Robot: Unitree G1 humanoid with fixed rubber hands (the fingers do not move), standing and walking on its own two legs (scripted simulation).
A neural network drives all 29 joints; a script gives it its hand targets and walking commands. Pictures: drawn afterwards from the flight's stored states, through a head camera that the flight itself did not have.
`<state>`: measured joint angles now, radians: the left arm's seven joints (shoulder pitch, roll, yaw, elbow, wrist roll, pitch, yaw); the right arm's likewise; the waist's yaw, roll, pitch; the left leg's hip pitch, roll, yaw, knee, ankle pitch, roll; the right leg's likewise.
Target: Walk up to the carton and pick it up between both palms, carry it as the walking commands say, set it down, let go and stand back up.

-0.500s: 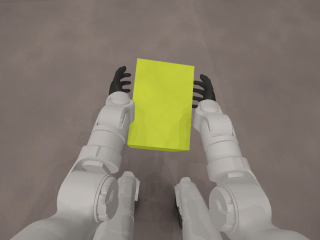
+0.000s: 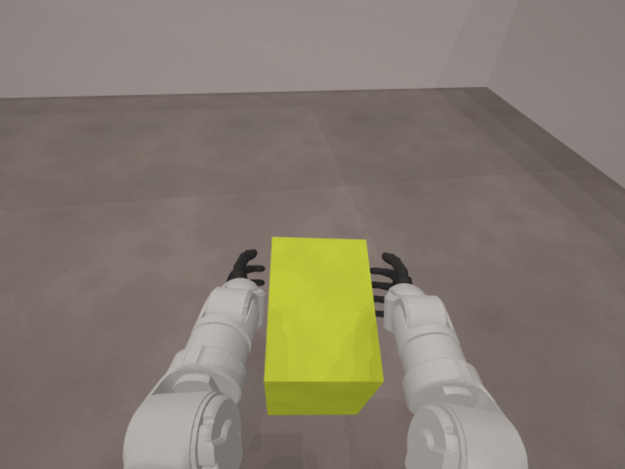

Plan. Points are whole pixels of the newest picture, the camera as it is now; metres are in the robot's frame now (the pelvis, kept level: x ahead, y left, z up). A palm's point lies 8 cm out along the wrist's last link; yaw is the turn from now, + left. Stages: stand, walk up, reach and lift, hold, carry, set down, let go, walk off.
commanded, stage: reach and lift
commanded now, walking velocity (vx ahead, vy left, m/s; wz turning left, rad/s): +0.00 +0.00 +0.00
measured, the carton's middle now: (316, 328) +0.37 +0.00 -0.03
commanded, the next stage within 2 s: hold in 1.24 s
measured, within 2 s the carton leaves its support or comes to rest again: neither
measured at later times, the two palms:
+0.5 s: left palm (237, 288) +0.36 +0.11 +0.08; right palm (401, 296) +0.35 -0.12 +0.08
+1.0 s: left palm (243, 295) +0.35 +0.10 +0.07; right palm (407, 310) +0.34 -0.12 +0.07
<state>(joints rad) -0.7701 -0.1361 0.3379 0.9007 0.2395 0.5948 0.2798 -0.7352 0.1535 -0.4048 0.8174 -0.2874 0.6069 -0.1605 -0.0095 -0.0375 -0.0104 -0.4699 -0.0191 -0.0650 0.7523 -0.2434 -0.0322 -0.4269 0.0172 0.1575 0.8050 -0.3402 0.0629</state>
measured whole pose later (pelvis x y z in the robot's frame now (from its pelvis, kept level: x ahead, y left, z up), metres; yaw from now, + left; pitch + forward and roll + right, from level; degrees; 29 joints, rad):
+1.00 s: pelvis +0.02 -0.01 +0.01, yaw +0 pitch -5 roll +2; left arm -0.63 -0.17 0.27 0.81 0.24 0.72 0.33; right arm -0.57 0.19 -0.31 0.73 -0.29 0.71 -0.15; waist -0.01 -0.03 -0.07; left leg -0.32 -0.02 -0.07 0.64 -0.23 -0.04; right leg -0.29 0.01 0.16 0.73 -0.34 0.05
